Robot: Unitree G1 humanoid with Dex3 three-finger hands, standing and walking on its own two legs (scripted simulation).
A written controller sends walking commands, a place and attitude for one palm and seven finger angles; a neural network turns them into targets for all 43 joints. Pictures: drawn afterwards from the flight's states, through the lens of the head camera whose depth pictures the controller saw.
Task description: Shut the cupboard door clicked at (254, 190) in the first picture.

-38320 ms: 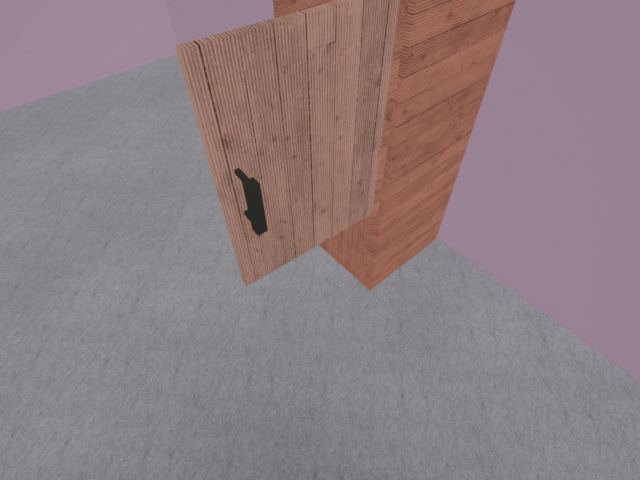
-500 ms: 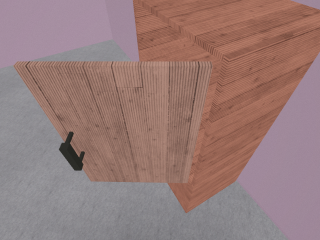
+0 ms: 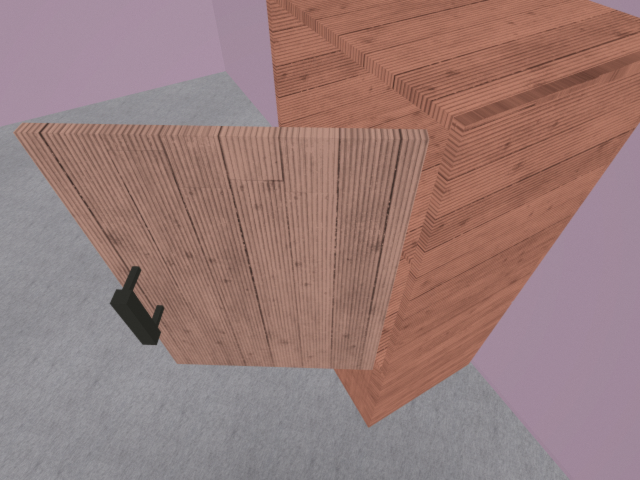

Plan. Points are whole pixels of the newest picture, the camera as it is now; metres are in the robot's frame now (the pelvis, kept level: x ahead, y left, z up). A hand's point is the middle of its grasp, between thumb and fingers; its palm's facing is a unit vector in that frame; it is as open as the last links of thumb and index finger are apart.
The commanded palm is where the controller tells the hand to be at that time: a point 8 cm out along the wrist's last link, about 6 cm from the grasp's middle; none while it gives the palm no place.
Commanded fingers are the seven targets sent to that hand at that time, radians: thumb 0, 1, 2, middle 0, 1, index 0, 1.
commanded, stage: look again from close up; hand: left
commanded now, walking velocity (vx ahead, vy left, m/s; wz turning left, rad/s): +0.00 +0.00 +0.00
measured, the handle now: (142, 306) +0.36 +0.30 -0.05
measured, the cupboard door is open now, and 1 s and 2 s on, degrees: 59 59 59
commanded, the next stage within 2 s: shuffle to correct the standing spot in 0.22 s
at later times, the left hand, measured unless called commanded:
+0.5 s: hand out of the picture -0.01 +0.18 -0.17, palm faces +0.04 -0.98 -0.21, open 7.4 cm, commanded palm none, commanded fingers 0.00 0.90 0.90 -0.20 -0.30 -0.20 -0.30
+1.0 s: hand out of the picture -0.02 +0.29 -0.17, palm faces +0.04 -0.96 -0.29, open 7.4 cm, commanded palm none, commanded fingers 0.00 0.90 0.90 -0.20 -0.30 -0.20 -0.30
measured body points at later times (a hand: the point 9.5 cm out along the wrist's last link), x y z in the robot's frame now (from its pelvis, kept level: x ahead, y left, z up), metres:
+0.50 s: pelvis -0.01 +0.01 +0.00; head +0.02 +0.00 +0.45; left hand -0.01 +0.23 -0.16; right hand +0.00 -0.21 -0.17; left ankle -0.01 +0.15 -0.74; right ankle -0.07 -0.08 -0.74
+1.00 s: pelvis -0.08 +0.08 -0.01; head -0.04 +0.08 +0.44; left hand -0.02 +0.34 -0.15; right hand +0.00 -0.15 -0.16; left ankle -0.02 +0.17 -0.74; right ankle -0.15 -0.02 -0.67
